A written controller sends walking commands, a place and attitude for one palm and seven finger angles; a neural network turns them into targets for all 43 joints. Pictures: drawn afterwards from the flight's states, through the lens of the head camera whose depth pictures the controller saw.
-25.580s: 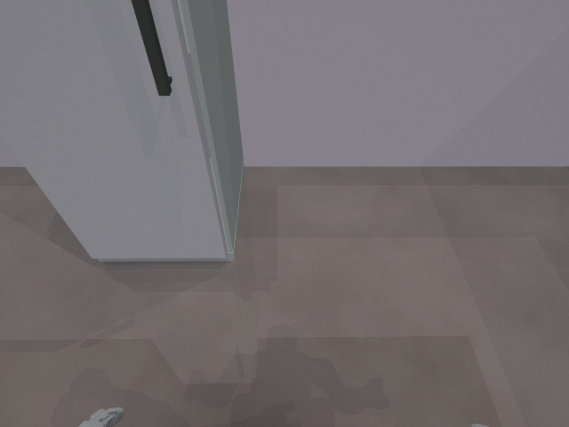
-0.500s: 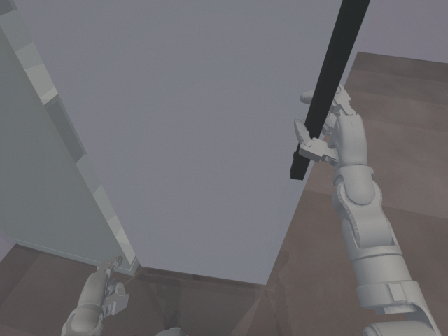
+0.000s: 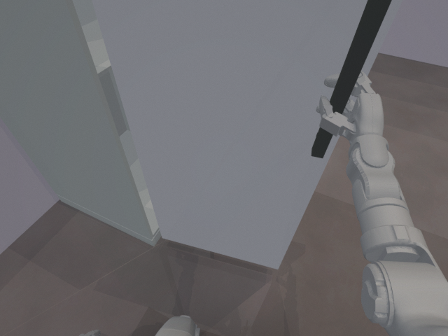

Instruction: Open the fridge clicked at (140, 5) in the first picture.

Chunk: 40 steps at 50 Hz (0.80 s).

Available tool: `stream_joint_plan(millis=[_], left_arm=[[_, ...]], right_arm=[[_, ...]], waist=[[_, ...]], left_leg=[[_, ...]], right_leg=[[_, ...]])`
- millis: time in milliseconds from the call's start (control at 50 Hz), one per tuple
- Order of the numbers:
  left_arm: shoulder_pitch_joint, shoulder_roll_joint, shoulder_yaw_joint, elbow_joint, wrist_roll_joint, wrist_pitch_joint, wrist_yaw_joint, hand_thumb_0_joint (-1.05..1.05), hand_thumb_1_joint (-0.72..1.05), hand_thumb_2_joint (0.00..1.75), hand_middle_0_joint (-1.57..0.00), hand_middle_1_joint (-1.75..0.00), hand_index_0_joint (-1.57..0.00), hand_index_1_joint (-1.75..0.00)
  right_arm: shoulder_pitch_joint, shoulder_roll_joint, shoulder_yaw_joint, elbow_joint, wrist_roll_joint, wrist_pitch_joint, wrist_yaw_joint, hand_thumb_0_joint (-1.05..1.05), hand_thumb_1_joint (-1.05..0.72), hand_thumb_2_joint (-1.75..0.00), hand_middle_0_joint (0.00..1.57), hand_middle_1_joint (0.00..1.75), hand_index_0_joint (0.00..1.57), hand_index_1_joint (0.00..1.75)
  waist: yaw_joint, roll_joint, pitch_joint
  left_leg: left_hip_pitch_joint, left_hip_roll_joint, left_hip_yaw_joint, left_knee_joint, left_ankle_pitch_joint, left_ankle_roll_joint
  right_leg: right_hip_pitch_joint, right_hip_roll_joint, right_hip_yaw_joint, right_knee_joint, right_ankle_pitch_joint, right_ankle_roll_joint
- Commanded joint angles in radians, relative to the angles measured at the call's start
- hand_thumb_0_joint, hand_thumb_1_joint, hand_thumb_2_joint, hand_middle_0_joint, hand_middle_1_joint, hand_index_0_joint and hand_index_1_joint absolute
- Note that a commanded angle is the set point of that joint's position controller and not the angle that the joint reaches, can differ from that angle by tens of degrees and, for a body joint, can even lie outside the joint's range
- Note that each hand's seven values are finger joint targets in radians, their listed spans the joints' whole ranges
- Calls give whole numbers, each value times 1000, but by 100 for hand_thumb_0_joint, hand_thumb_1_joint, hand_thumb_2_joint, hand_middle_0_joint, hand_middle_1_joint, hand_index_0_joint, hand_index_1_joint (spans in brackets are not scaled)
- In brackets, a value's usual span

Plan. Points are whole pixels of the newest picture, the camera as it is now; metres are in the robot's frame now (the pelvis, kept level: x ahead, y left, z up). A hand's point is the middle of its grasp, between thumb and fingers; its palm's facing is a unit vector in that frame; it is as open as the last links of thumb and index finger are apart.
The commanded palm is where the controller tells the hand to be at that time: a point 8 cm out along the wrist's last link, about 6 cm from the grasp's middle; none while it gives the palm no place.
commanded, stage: stop walking and hold the door back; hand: right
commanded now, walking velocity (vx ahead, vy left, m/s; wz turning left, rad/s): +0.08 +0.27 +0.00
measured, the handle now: (353, 55) +0.50 -0.13 +0.28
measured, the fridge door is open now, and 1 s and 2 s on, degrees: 80 76 76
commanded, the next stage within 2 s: loosen the grip on the handle in 0.18 s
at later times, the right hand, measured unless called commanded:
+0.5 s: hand (328, 111) +0.47 -0.11 +0.19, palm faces +0.06 +0.99 -0.12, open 8.0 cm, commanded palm +0.43 -0.15 +0.18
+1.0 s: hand (325, 115) +0.49 -0.11 +0.17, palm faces +0.05 +0.99 -0.12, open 14.5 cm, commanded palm +0.46 -0.18 +0.18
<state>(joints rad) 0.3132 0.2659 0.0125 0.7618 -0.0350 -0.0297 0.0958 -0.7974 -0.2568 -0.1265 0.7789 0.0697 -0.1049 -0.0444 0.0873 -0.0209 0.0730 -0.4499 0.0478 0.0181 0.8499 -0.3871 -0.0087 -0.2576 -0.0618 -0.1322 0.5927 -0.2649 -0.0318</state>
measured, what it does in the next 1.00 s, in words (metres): steps on the spot: left foot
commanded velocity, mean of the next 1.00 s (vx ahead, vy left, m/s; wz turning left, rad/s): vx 0.00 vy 0.02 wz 0.00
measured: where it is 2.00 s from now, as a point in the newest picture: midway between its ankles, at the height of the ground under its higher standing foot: outside the picture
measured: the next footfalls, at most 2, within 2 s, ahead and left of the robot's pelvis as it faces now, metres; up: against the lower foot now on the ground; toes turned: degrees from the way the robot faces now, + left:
left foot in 0.12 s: +0.09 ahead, +0.14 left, +0.00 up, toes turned +5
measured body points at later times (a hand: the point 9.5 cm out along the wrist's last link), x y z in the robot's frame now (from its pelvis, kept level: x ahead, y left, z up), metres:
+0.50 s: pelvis +0.00 +0.02 +0.00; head +0.01 +0.01 +0.45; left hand +0.13 +0.28 -0.09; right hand +0.46 -0.16 +0.20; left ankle +0.05 +0.14 -0.73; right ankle +0.04 -0.10 -0.73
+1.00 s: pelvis +0.03 +0.03 +0.00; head +0.06 +0.03 +0.45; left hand +0.11 +0.29 -0.11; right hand +0.48 -0.17 +0.18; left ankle +0.05 +0.14 -0.73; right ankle +0.04 -0.10 -0.73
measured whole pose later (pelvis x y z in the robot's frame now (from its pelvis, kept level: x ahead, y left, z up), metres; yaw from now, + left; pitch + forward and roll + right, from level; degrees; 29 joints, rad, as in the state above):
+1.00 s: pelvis +0.03 +0.03 +0.00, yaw +0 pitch +5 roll +0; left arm 0.33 0.26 -0.01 0.70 -0.04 -0.13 0.01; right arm -0.76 -0.30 -0.20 0.82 0.05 -0.24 0.04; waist 0.06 0.00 -0.03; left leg -0.39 0.03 0.08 0.56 -0.25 0.02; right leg -0.37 -0.06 -0.10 0.54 -0.26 0.01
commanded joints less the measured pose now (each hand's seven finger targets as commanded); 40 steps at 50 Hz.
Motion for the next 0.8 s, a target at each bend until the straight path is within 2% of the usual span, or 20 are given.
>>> stream_joint_plan(millis=[0, 40, 80, 120, 140, 180, 240, 260, 280, 300, 320, 340, 360, 380, 420, 480, 640, 660, 700, 780], left_arm=[[-122, 142, 22, -153, -4, -44, -1, 0, 90, 90, -20, -30, -20, -30], [-115, 118, 7, -154, -4, -55, -3, 0, 90, 90, -20, -30, -20, -30], [-92, 140, 20, -138, 2, -59, -4, 0, 90, 90, -20, -30, -20, -30], [-85, 133, 32, -136, 7, -59, -7, 0, 90, 90, -20, -30, -20, -30], [-95, 113, 29, -154, 2, -59, -5, 0, 90, 90, -20, -30, -20, -30], [-124, 105, 34, -149, -4, -62, 6, 0, 90, 90, -20, -30, -20, -30], [-122, 99, 18, -129, 1, -64, 13, 0, 90, 90, -20, -30, -20, -30], [-67, 90, 82, -147, 22, -115, -13, 0, 90, 90, -20, -30, -20, -30], [-70, 115, 25, -127, 22, -190, -44, 0, 90, 90, -20, -30, -20, -30], [23, 140, 43, -113, -1, -193, -63, 0, 90, 90, -20, -30, -20, -30], [3, 125, 38, -108, 8, -180, -68, 0, 90, 90, -20, -30, -20, -30], [-33, 131, 28, -112, 18, -182, -72, 0, 90, 90, -20, -30, -20, -30], [-48, 130, 28, -127, 27, -191, -83, 0, 90, 90, -20, -30, -20, -30], [-60, 124, 23, -144, 27, -196, -92, 0, 90, 90, -20, -30, -20, -30], [-46, 123, 27, -167, 27, -198, -107, 0, 90, 90, -20, -30, -20, -30], [-45, 139, 39, -201, 15, -194, -111, 0, 90, 90, -20, -30, -20, -30], [-31, 136, 38, -209, -7, -188, -86, 0, 90, 90, -20, -30, -20, -30], [-5, 152, 30, -171, -6, -174, -72, 0, 90, 90, -20, -30, -20, -30], [9, 145, 27, -168, -6, -163, -70, 0, 90, 90, -20, -30, -20, -30], [13, 134, 30, -169, -8, -155, -68, 0, 90, 90, -20, -30, -20, -30]], right_arm=[[-446, -187, -33, -277, -11, -77, -6, 0, -90, -90, 45, 140, 45, 140], [-475, -91, 56, -302, -6, -79, 6, 0, -90, -90, 45, 140, 45, 140], [-460, -164, 6, -280, -16, -71, -2, 0, -90, -90, 45, 140, 45, 140], [-420, -232, -46, -276, -30, -65, -16, 0, -90, -90, 45, 140, 45, 140], [-401, -238, -45, -304, -37, -59, -22, 0, -90, -90, 45, 140, 45, 140], [-374, -242, -69, -271, -20, -47, -21, 0, -90, -90, 45, 140, 45, 140], [-421, -219, -50, -274, -7, -42, -21, 0, -90, -90, 45, 140, 45, 140], [-972, -578, -243, -244, -133, -59, 4, 0, -90, -90, 45, 140, 45, 140], [-839, -324, -132, 128, -129, -3, 32, 0, -78, -84, 45, 140, 45, 140], [-673, -228, -90, 50, -64, -6, 34, 0, -66, -78, 45, 140, 45, 140], [-572, -81, -43, 57, -64, -20, 43, 0, -54, -73, 45, 140, 45, 140], [-643, -140, -92, 9, -37, -60, 44, 0, -42, -67, 45, 140, 45, 140], [-615, -181, -117, -18, -30, -89, 39, 0, -30, -61, 45, 140, 45, 140], [-609, -158, -88, -41, -34, -123, 33, 0, -17, -55, 45, 140, 45, 140], [-593, -115, -27, -48, -74, -185, 24, 0, 7, -43, 45, 140, 45, 140], [-503, -129, -20, -59, -75, -229, 21, 0, 43, -26, 44, 138, 44, 138], [-461, -187, -37, -234, -47, -186, 33, 0, 55, -20, 33, 125, 33, 125], [-538, -312, -103, -116, -63, -174, 28, 0, 55, -20, 32, 123, 32, 123], [-559, -301, -101, -123, -46, -174, 38, 0, 55, -20, 29, 120, 29, 120], [-475, -256, -101, -131, -16, -169, 67, 0, 55, -20, 25, 115, 25, 115]], waist=[[-93, -99, -274], [-79, -170, -316], [-80, -148, -349], [-76, -9, -368], [-73, 108, -390], [-93, 219, -333], [-76, 144, -322], [-89, 341, -253], [62, 327, -470], [9, 106, -468], [9, 80, -406], [-14, -109, -387], [-38, -188, -383], [-34, -175, -356], [-8, -21, -330], [-16, 131, -344], [-48, 24, -447], [-4, 73, -366], [-6, 110, -352], [-37, 30, -436]], left_leg=[[132, -22, 38, -193, 1, -1], [205, -46, 70, -318, 28, 5], [302, -27, 42, -418, 109, 13], [403, 82, -53, -458, 246, 54], [450, 150, -103, -429, 316, 83], [418, 189, -146, -446, 317, 125], [286, 145, -75, -413, 224, 74], [337, 37, -47, -450, 373, 41], [183, -67, 27, -288, 429, 61], [64, -44, 79, -266, 253, 50], [-12, -46, 79, -272, 201, 46], [-23, -30, 52, -295, 182, 47], [-3, -27, 39, -300, 174, 60], [2, -30, 29, -311, 169, 64], [18, -38, 27, -316, 166, 58], [53, -41, 8, -331, 112, 45], [179, -41, -22, -364, 230, 43], [147, -39, -32, -383, 211, 27], [176, -37, -37, -397, 210, 23], [227, -39, -29, -378, 327, 29]], right_leg=[[86, -233, 241, -241, 84, -83], [136, -214, 207, -182, 173, -56], [108, -195, 179, -114, 275, -27], [27, -145, 117, -4, 266, 9], [-57, -84, 64, 55, 141, 37], [-133, -17, 96, 97, -135, 46], [14, -30, 104, -27, 36, 32], [-21, -21, 4, -3, 135, 27], [-16, 44, 121, -173, 210, -6], [112, 20, 119, -147, 193, 38], [111, 15, 155, -134, 117, 50], [144, 20, 147, -142, 55, 56], [154, 25, 154, -141, 21, 59], [129, 29, 149, -133, -6, 50], [49, 27, 137, -107, 2, 26], [-24, 33, 117, -103, -53, 10], [31, 50, 81, -97, 76, 0], [-29, 50, 78, -89, 41, -5], [-58, 56, 83, -95, 39, -8], [-12, 69, 76, -93, 122, -3]])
